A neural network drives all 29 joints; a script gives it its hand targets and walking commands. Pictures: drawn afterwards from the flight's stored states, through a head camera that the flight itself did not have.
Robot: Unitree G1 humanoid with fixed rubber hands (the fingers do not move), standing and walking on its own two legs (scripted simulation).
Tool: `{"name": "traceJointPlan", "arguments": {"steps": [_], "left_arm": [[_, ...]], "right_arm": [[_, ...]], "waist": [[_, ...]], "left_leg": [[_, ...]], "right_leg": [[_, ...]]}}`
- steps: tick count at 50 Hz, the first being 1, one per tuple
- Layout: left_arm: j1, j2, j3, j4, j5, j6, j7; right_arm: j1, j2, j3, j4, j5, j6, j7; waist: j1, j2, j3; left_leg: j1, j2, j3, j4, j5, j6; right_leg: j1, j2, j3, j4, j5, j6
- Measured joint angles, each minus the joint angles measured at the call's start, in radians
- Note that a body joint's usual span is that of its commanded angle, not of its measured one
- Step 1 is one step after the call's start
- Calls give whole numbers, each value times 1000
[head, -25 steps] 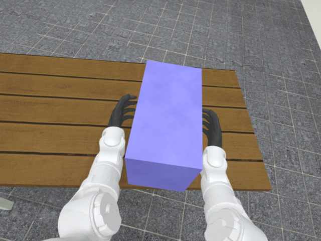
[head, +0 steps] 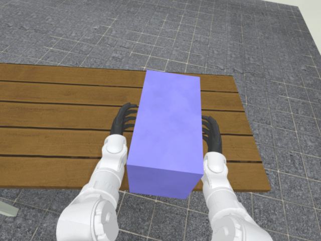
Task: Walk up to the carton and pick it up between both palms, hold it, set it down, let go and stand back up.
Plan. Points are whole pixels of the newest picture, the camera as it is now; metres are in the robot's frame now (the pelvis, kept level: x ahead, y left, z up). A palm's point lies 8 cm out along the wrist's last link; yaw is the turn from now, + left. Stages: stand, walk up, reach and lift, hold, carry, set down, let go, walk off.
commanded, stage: reach and lift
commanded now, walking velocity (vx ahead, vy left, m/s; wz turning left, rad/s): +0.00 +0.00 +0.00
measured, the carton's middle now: (165, 133) +0.43 -0.01 -0.02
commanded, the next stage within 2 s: none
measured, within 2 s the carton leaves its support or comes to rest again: leaves its support in 0.08 s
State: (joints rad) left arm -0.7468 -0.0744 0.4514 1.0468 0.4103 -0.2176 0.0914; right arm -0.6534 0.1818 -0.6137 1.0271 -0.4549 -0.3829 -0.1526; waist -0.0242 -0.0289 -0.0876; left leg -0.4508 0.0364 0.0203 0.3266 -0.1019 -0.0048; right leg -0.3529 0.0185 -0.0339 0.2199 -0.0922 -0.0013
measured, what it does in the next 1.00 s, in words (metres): stands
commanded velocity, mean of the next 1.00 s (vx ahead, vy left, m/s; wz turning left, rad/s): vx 0.00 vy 0.00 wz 0.00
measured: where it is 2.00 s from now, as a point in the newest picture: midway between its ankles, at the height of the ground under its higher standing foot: outside the picture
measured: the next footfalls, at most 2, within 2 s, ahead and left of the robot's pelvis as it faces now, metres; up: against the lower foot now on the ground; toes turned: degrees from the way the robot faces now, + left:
none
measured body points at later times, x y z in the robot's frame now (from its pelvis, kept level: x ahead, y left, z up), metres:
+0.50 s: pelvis -0.01 +0.00 +0.00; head +0.00 +0.03 +0.45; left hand +0.40 +0.15 +0.08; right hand +0.38 -0.11 +0.08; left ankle +0.02 +0.12 -0.75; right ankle -0.01 -0.12 -0.75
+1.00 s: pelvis -0.02 +0.00 +0.00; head -0.05 +0.03 +0.45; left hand +0.38 +0.13 +0.14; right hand +0.37 -0.12 +0.13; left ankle +0.02 +0.12 -0.75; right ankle -0.01 -0.12 -0.75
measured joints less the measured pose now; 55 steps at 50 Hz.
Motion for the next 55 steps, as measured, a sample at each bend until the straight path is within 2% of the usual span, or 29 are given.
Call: {"name": "traceJointPlan", "arguments": {"steps": [8, 13, 19, 30, 38, 44, 51, 55], "left_arm": [[-9, 3, -23, 0, -34, 49, 3], [-18, 2, -29, -29, -51, 97, 6], [-17, 8, -45, -94, -67, 178, 3], [36, 2, -89, -257, -61, 348, -3], [74, -15, -150, -393, -65, 474, 26], [109, -10, -202, -486, -123, 523, 38], [63, -9, -159, -513, -79, 620, 2], [78, -3, -169, -574, -77, 666, -7]], "right_arm": [[17, -15, 80, -30, 74, 66, -9], [4, -25, 119, -55, 111, 120, -7], [-28, -29, 150, -72, 150, 189, -4], [-35, -39, 227, -94, 253, 290, 2], [-17, -92, 369, -135, 394, 357, -4], [31, -121, 481, -243, 484, 405, -37], [-24, -127, 492, -240, 499, 490, -46], [-26, -125, 509, -265, 520, 514, -51]], "waist": [[7, -3, 12], [24, -3, 21], [24, -5, 32], [-2, -36, 68], [-19, -23, 109], [-28, -17, 84], [-20, -42, 101], [-22, -43, 108]], "left_leg": [[39, 5, 10, 0, 4, 1], [71, 3, 20, -2, 6, 5], [126, -5, 18, -7, 4, 8], [241, -15, 3, 2, -21, 7], [294, -14, 0, 22, -37, 8], [289, -9, -5, 29, -36, 6], [333, -13, 1, -1, -19, 6], [335, -11, -5, 1, -18, 1]], "right_leg": [[28, 3, 10, 14, 1, -1], [50, 1, 20, 27, -2, 1], [105, -7, 16, 27, -9, 4], [234, -15, 1, 19, -31, 9], [293, -15, -3, 28, -42, 10], [289, -10, -6, 37, -44, 8], [303, -14, -2, 66, -58, 3], [311, -12, -8, 61, -56, 0]]}}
